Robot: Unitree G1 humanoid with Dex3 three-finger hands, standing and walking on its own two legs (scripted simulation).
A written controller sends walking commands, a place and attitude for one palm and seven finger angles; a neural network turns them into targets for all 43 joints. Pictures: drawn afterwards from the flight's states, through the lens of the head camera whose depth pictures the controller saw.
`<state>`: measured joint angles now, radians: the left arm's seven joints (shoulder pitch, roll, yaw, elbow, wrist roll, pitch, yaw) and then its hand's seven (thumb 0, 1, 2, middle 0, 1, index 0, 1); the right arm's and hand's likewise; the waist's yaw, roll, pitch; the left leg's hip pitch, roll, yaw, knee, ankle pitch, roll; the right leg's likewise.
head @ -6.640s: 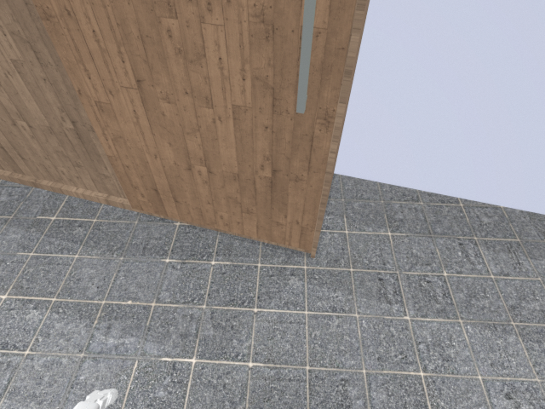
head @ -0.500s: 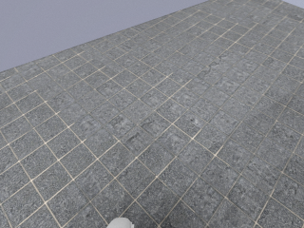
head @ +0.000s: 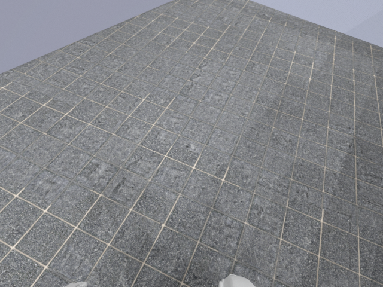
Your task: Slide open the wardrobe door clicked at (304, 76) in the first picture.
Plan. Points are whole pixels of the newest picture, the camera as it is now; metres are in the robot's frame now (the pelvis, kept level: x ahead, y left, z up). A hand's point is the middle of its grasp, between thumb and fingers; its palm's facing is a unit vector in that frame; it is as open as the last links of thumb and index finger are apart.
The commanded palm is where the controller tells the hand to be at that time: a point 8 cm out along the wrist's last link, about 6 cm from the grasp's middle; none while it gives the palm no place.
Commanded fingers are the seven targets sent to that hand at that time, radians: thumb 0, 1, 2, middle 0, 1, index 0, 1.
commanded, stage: turn to face it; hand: right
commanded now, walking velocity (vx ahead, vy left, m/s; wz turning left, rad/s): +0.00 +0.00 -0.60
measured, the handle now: out of the picture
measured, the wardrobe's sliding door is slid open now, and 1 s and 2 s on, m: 0.00 0.00 0.00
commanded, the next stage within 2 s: none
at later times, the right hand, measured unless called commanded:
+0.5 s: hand out of the picture +0.05 -0.27 -0.16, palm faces +0.31 +0.91 -0.27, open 7.4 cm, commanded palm none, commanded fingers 0.00 -0.90 -0.90 0.20 0.30 0.20 0.30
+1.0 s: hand out of the picture -0.05 -0.19 -0.16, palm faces +0.59 +0.76 -0.26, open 7.4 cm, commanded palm none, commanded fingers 0.00 -0.90 -0.90 0.20 0.30 0.20 0.30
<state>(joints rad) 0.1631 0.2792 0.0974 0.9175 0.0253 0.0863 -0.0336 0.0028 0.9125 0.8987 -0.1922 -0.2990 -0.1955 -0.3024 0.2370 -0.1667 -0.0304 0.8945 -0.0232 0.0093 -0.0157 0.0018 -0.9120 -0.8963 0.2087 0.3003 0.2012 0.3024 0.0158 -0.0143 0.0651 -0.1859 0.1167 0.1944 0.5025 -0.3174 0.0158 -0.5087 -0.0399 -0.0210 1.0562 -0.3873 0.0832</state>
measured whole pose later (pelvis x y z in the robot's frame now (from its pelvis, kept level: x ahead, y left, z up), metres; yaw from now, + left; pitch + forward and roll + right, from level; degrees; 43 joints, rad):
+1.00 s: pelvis +0.03 +0.00 -0.01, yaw -37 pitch +0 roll -1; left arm 0.14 0.27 0.07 0.92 0.02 0.08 -0.04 0.00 0.91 0.90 -0.19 -0.30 -0.20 -0.30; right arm 0.26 -0.21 -0.04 0.90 -0.03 0.02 -0.01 0.00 -0.90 -0.90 0.21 0.30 0.20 0.30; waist 0.00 0.00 0.10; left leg -0.19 0.15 0.27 0.54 -0.33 -0.01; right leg -0.41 -0.04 -0.07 0.84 -0.42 0.06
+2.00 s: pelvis +0.03 -0.01 -0.01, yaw -73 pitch +0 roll -1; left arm 0.17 0.28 0.08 0.94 0.02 0.08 -0.04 0.00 0.91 0.90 -0.19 -0.30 -0.20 -0.30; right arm 0.25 -0.21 -0.04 0.89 -0.03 0.02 -0.01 0.00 -0.90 -0.90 0.21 0.30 0.20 0.30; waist 0.00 0.00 0.09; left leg -0.20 0.16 0.23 0.54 -0.32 -0.03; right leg -0.40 -0.04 -0.04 0.86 -0.43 0.07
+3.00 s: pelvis +0.03 -0.01 -0.01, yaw -108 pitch +0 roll -1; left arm 0.16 0.26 0.07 0.93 0.01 0.06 -0.03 0.00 0.91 0.90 -0.19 -0.30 -0.20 -0.30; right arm 0.25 -0.23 -0.05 0.91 -0.03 0.03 -0.01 0.00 -0.90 -0.90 0.21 0.30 0.20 0.30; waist -0.01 0.02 0.09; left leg -0.25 0.17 0.23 0.59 -0.31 -0.03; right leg -0.31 -0.03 -0.06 0.70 -0.39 0.05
